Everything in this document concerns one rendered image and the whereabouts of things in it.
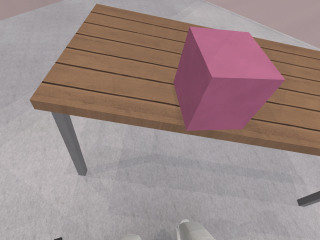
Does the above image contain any carton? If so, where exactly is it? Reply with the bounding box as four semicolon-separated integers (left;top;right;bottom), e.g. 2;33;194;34
173;26;285;131

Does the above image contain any table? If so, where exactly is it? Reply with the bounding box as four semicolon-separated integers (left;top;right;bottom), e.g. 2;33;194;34
30;4;320;207

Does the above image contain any robot right thigh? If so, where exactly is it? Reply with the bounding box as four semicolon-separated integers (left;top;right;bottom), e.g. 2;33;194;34
174;221;215;240

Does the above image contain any robot right shin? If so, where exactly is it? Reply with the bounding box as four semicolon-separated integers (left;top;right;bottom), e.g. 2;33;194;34
180;219;189;224

